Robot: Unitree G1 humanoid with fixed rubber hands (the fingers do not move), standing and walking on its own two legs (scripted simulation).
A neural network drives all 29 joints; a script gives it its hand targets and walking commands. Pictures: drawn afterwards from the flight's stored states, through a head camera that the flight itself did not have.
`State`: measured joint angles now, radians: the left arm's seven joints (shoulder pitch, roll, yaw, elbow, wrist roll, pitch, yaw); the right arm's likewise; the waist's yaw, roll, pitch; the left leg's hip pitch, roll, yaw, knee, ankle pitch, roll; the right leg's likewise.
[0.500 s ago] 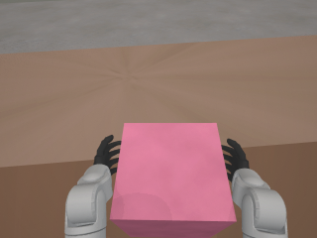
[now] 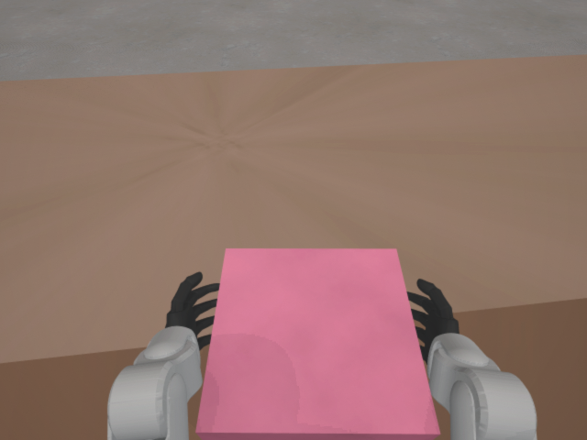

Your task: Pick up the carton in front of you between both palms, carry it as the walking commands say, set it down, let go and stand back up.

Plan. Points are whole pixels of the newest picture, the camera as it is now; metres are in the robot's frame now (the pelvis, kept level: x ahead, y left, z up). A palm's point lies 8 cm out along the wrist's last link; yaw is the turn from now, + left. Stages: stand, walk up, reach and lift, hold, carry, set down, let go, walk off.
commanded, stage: carry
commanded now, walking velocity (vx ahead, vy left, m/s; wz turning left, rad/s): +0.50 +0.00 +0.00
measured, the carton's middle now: (309, 367) +0.23 +0.00 +0.00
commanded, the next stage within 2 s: none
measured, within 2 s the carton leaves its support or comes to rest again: neither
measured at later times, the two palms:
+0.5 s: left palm (225, 167) +0.55 +0.13 +0.08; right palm (389, 161) +0.58 -0.16 +0.07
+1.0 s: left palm (224, 68) +1.00 +0.19 +0.05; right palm (337, 68) +0.99 -0.11 +0.06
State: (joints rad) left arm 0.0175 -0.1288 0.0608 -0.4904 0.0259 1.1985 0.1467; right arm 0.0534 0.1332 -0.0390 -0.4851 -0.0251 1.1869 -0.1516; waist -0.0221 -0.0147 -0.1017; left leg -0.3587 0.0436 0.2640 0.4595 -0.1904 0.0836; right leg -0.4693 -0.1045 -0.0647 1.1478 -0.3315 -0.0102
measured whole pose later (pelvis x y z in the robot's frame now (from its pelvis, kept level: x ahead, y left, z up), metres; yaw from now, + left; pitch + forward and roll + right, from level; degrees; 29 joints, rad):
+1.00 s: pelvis +0.65 +0.03 -0.02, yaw +2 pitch +4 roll -1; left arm -0.51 -0.09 0.26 -0.03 0.02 1.05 0.17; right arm -0.48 0.11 -0.24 -0.03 -0.01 1.05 -0.18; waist -0.04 -0.02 0.04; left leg -0.48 0.01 0.17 0.62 -0.11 0.11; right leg -0.44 -0.02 -0.01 1.27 -0.42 -0.05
